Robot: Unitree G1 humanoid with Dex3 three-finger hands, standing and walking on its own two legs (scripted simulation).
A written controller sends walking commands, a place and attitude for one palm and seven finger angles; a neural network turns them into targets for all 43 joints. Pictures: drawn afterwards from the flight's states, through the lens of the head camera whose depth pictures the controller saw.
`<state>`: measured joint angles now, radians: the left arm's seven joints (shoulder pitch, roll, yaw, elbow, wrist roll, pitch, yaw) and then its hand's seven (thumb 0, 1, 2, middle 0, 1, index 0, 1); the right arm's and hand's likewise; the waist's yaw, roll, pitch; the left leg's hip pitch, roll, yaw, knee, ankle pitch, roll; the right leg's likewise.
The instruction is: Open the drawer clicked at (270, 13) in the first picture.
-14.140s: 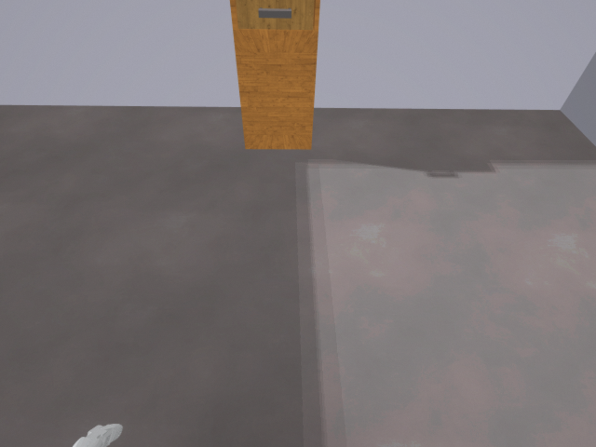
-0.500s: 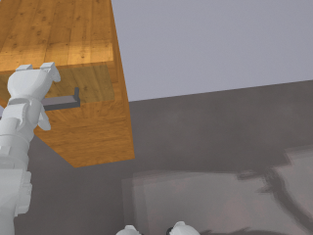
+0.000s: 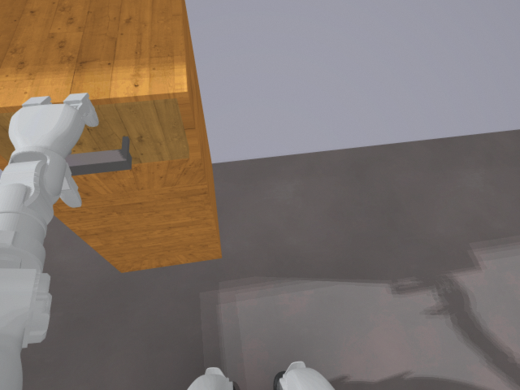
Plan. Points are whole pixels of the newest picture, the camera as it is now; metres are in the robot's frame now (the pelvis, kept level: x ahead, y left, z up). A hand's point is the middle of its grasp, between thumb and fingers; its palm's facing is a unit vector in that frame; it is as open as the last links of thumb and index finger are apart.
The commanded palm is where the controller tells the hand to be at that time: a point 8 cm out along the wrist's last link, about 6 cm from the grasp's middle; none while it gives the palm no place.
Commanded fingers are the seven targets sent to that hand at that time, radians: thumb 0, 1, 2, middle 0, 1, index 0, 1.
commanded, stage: move the hooked fingers above the handle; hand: left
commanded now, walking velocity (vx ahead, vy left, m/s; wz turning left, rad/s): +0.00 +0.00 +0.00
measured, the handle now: (90, 153) +0.52 +0.29 -0.01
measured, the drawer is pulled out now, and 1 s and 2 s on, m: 0.00 0.00 0.00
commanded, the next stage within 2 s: lower the fingers behind the handle in 1.92 s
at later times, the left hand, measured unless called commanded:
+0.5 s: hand (68, 151) +0.48 +0.29 +0.06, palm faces -0.03 +0.01 -1.00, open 13.6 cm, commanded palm +0.49 +0.31 +0.09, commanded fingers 0.00 -0.50 0.30 -0.30 -1.20 -0.30 -1.20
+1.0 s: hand (68, 151) +0.48 +0.29 +0.05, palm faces -0.03 +0.01 -1.00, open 13.6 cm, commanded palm +0.49 +0.30 +0.09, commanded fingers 0.00 -0.50 0.30 -0.30 -1.20 -0.30 -1.20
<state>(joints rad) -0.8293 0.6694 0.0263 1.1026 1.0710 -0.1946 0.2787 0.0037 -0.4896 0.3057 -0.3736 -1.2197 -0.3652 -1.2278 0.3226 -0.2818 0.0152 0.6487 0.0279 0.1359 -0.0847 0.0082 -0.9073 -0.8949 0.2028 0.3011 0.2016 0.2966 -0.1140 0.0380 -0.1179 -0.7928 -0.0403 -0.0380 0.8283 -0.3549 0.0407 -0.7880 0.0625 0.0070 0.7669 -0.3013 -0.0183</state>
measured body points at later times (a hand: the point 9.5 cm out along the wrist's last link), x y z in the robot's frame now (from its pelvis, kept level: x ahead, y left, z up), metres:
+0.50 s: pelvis -0.01 +0.00 -0.01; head +0.09 +0.01 +0.43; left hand +0.47 +0.28 +0.11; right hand +0.01 -0.28 -0.13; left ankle +0.02 +0.09 -0.70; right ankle +0.03 -0.11 -0.70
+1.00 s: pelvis -0.01 +0.00 -0.01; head +0.09 +0.01 +0.43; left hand +0.47 +0.28 +0.11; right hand +0.01 -0.28 -0.13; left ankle +0.02 +0.09 -0.70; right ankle +0.03 -0.11 -0.70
